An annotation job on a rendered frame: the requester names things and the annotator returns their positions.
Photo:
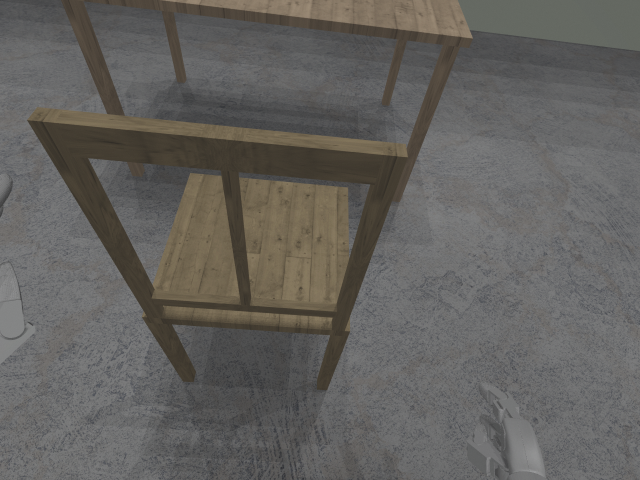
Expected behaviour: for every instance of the left robot hand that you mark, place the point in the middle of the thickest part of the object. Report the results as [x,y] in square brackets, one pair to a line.
[14,330]

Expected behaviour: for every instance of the chair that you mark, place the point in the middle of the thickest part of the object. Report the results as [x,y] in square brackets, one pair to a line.
[242,253]

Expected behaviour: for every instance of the right robot hand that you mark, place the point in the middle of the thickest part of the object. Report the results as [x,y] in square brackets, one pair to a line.
[515,447]

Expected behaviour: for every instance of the table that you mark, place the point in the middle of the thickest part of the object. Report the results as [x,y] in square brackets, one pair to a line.
[428,21]

